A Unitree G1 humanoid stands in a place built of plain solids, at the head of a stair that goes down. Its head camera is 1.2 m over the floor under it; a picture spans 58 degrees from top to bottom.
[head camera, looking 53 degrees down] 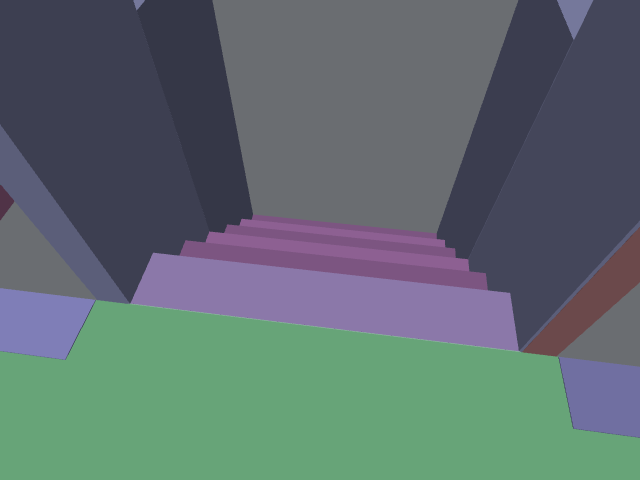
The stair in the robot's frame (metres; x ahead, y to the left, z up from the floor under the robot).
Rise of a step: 0.19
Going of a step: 0.20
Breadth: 1.20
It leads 8 degrees to the right of straight ahead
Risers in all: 6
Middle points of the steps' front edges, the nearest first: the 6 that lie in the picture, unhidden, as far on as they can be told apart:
0.78 -0.02 0.00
0.97 -0.04 -0.19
1.17 -0.07 -0.38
1.37 -0.10 -0.57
1.56 -0.12 -0.77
1.76 -0.15 -0.96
